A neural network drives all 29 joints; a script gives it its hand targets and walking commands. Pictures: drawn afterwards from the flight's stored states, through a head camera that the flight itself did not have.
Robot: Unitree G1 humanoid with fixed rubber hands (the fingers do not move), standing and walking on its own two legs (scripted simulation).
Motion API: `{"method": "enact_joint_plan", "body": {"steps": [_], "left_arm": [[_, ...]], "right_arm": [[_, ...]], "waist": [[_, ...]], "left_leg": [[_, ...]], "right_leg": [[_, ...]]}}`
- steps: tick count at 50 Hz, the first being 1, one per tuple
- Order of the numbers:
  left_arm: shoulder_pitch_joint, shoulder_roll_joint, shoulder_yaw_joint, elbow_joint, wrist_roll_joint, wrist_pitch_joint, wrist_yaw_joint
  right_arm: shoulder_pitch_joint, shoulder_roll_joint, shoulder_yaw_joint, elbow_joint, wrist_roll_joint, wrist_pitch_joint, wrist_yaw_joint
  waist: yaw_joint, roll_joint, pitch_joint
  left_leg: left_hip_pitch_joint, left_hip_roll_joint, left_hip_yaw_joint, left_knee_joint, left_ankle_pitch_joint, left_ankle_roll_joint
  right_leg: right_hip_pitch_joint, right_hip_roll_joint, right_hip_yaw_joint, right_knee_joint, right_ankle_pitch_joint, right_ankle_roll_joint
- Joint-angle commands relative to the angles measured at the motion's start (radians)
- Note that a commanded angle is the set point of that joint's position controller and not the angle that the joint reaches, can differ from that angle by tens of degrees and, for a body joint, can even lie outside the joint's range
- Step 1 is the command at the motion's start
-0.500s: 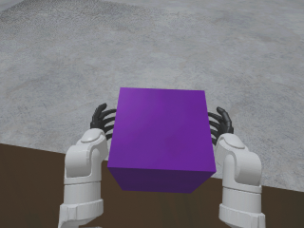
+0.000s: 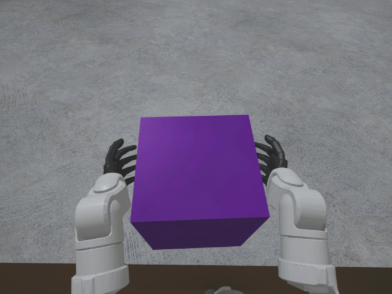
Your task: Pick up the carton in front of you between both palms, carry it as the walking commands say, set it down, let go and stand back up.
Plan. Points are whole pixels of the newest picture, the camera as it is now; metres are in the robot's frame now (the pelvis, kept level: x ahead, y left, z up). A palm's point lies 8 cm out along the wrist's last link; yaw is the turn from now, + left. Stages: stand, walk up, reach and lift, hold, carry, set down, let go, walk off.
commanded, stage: carry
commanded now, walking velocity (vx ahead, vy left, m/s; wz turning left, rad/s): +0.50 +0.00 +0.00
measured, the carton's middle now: (196, 188) +0.34 -0.02 +0.03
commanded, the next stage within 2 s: none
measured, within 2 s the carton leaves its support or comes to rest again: neither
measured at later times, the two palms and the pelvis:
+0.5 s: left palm (130, 108) +0.61 +0.14 +0.04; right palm (233, 104) +0.62 -0.16 +0.03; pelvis +0.30 -0.03 -0.04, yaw +1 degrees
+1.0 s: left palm (140, 64) +0.92 +0.14 +0.00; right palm (219, 62) +0.91 -0.16 +0.01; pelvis +0.59 +0.00 -0.07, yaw +0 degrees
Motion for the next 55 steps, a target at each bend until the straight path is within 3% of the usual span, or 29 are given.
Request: {"method": "enact_joint_plan", "body": {"steps": [1,2,3,4,5,6,7,8,9,10,13,16,19,24,27,29,30,31,32,33,34,35,36,39,42,47,52,55], "left_arm": [[-0.507,-0.608,-0.574,-0.017,-0.123,0.006,0.007],[-0.487,-0.582,-0.552,0.000,-0.114,0.016,0.011],[-0.473,-0.561,-0.532,0.011,-0.104,0.024,0.014],[-0.458,-0.541,-0.509,0.019,-0.094,0.031,0.017],[-0.454,-0.513,-0.478,0.046,-0.092,0.039,0.023],[-0.485,-0.491,-0.481,0.042,-0.112,0.044,0.029],[-0.498,-0.547,-0.510,0.035,-0.140,0.043,0.026],[-0.541,-0.621,-0.539,0.012,-0.169,0.040,0.015],[-0.610,-0.676,-0.578,-0.022,-0.199,0.036,0.001],[-0.675,-0.730,-0.617,-0.044,-0.230,0.028,-0.014],[-0.746,-0.802,-0.676,-0.060,-0.281,-0.009,-0.050],[-0.702,-0.816,-0.697,-0.051,-0.292,-0.039,-0.065],[-0.627,-0.796,-0.696,-0.044,-0.280,-0.055,-0.067],[-0.573,-0.730,-0.688,-0.065,-0.267,-0.054,-0.056],[-0.533,-0.680,-0.668,-0.047,-0.248,-0.036,-0.041],[-0.515,-0.657,-0.656,-0.024,-0.238,-0.019,-0.033],[-0.527,-0.651,-0.654,-0.016,-0.236,-0.010,-0.030],[-0.553,-0.644,-0.653,-0.010,-0.235,-0.001,-0.028],[-0.578,-0.647,-0.651,-0.009,-0.234,0.011,-0.026],[-0.560,-0.647,-0.643,0.017,-0.234,0.026,-0.022],[-0.546,-0.642,-0.626,0.020,-0.234,0.031,-0.014],[-0.568,-0.658,-0.601,0.014,-0.219,0.033,-0.008],[-0.580,-0.685,-0.573,0.022,-0.188,0.031,-0.003],[-0.599,-0.739,-0.551,0.035,-0.143,0.010,-0.012],[-0.613,-0.771,-0.580,0.028,-0.134,-0.021,-0.018],[-0.591,-0.753,-0.624,-0.018,-0.144,-0.045,-0.010],[-0.564,-0.698,-0.642,-0.058,-0.172,-0.027,-0.003],[-0.539,-0.665,-0.631,-0.043,-0.170,0.001,-0.004]], "right_arm": [[-0.492,0.668,0.602,-0.092,0.190,0.016,0.029],[-0.501,0.661,0.599,-0.086,0.189,0.026,0.023],[-0.515,0.653,0.595,-0.081,0.190,0.035,0.018],[-0.537,0.639,0.586,-0.078,0.188,0.044,0.011],[-0.542,0.640,0.577,-0.064,0.186,0.058,0.004],[-0.523,0.634,0.556,-0.055,0.185,0.066,-0.002],[-0.541,0.629,0.545,-0.086,0.179,0.066,-0.011],[-0.570,0.658,0.533,-0.097,0.165,0.064,-0.016],[-0.582,0.695,0.519,-0.093,0.145,0.058,-0.015],[-0.583,0.715,0.504,-0.088,0.122,0.049,-0.011],[-0.578,0.771,0.525,-0.075,0.098,0.020,0.007],[-0.549,0.784,0.560,-0.084,0.096,-0.012,0.011],[-0.508,0.769,0.580,-0.108,0.091,-0.030,0.009],[-0.487,0.702,0.586,-0.153,0.091,-0.025,0.004],[-0.444,0.646,0.559,-0.142,0.077,-0.001,-0.001],[-0.422,0.609,0.530,-0.123,0.063,0.017,-0.004],[-0.411,0.593,0.512,-0.107,0.054,0.026,-0.006],[-0.397,0.580,0.493,-0.094,0.044,0.034,-0.008],[-0.389,0.556,0.474,-0.086,0.035,0.042,-0.011],[-0.384,0.547,0.462,-0.050,0.037,0.051,-0.019],[-0.390,0.558,0.480,-0.043,0.059,0.057,-0.021],[-0.418,0.612,0.502,-0.052,0.089,0.056,-0.014],[-0.479,0.669,0.531,-0.078,0.118,0.052,-0.002],[-0.637,0.787,0.610,-0.116,0.188,0.028,0.039],[-0.677,0.826,0.655,-0.124,0.235,-0.001,0.065],[-0.592,0.791,0.648,-0.122,0.234,-0.023,0.063],[-0.503,0.704,0.606,-0.137,0.196,-0.009,0.041],[-0.455,0.655,0.574,-0.118,0.156,0.015,0.030]], "waist": [[-0.005,0.111,-0.267],[0.037,0.116,-0.286],[0.091,0.099,-0.319],[0.133,0.015,-0.363],[0.126,-0.182,-0.431],[0.150,-0.285,-0.510],[0.173,-0.200,-0.549],[0.161,-0.097,-0.469],[0.132,-0.011,-0.412],[0.119,0.040,-0.375],[0.109,-0.019,-0.361],[0.132,-0.068,-0.390],[0.160,-0.083,-0.396],[0.196,-0.067,-0.329],[0.213,-0.072,-0.278],[0.172,-0.089,-0.289],[0.122,-0.086,-0.322],[0.064,-0.053,-0.361],[0.058,0.112,-0.440],[0.029,0.249,-0.512],[0.014,0.213,-0.549],[0.019,0.129,-0.497],[0.035,0.041,-0.423],[0.070,0.025,-0.350],[0.058,0.072,-0.343],[0.029,0.103,-0.354],[0.023,0.131,-0.305],[0.015,0.157,-0.278]], "left_leg": [[0.192,0.182,-0.115,0.108,0.810,0.000],[0.152,0.180,-0.091,0.200,0.844,-0.021],[0.078,0.165,-0.043,0.349,0.794,-0.047],[-0.118,0.126,-0.017,0.555,0.477,-0.066],[-0.354,0.036,0.019,0.728,-0.197,-0.089],[-0.593,-0.015,-0.053,0.944,-0.282,-0.115],[-0.666,0.035,-0.085,1.014,-0.252,-0.095],[-0.672,0.073,-0.080,0.931,-0.188,-0.077],[-0.645,0.094,-0.081,0.834,-0.127,-0.073],[-0.599,0.111,-0.079,0.766,-0.097,-0.074],[-0.555,0.137,-0.061,0.622,-0.049,-0.085],[-0.629,0.146,-0.032,0.512,0.103,-0.093],[-0.689,0.138,0.001,0.415,0.241,-0.095],[-0.691,0.083,0.068,0.155,0.399,-0.082],[-0.561,0.042,0.108,-0.050,0.517,-0.052],[-0.326,0.019,0.114,-0.129,0.569,-0.021],[-0.178,0.026,0.120,-0.160,0.578,-0.015],[0.018,0.075,0.086,-0.177,0.621,-0.013],[0.321,0.318,-0.156,0.007,1.010,0.056],[0.542,0.490,-0.474,0.041,1.042,0.212],[0.541,0.495,-0.589,-0.040,0.597,0.263],[0.439,0.442,-0.585,-0.108,0.301,0.233],[0.311,0.414,-0.527,-0.156,0.234,0.188],[0.043,0.359,-0.405,-0.234,0.158,0.131],[0.065,0.335,-0.327,-0.242,0.307,0.130],[0.262,0.303,-0.211,-0.206,0.656,0.073],[0.355,0.261,-0.115,-0.171,0.844,0.039],[0.351,0.235,-0.044,-0.116,1.029,0.014]], "right_leg": [[0.133,0.049,-0.060,-0.158,0.133,-0.034],[0.248,0.048,-0.073,-0.178,0.130,-0.044],[0.410,0.025,-0.068,-0.216,0.165,-0.047],[0.626,-0.084,0.047,-0.120,0.330,-0.041],[0.848,-0.293,0.312,0.084,0.753,-0.092],[1.028,-0.419,0.572,0.054,0.604,-0.260],[1.011,-0.421,0.668,-0.018,0.109,-0.308],[0.850,-0.330,0.619,-0.088,-0.132,-0.254],[0.727,-0.294,0.567,-0.132,-0.191,-0.213],[0.629,-0.289,0.522,-0.159,-0.196,-0.187],[0.538,-0.254,0.421,-0.179,-0.109,-0.145],[0.659,-0.230,0.311,-0.126,0.242,-0.114],[0.777,-0.188,0.238,-0.087,0.437,-0.083],[0.865,-0.112,0.176,-0.052,0.465,-0.072],[0.831,-0.092,0.137,-0.017,0.440,-0.061],[0.722,-0.102,0.103,0.087,0.468,-0.040],[0.667,-0.103,0.068,0.199,0.469,-0.015],[0.549,-0.076,0.018,0.369,0.331,0.014],[0.264,-0.031,0.006,0.626,-0.209,0.055],[-0.045,0.097,0.039,0.871,-0.771,0.088],[-0.158,0.062,0.101,0.970,-0.766,0.056],[-0.209,0.023,0.109,0.935,-0.692,0.018],[-0.196,-0.010,0.098,0.869,-0.629,0.007],[-0.078,-0.058,0.067,0.737,-0.550,0.024],[-0.135,-0.080,0.042,0.642,-0.462,0.047],[-0.236,-0.078,-0.001,0.456,-0.343,0.059],[-0.173,-0.027,-0.060,0.185,-0.224,0.036],[-0.032,0.033,-0.132,-0.025,-0.150,0.010]]}}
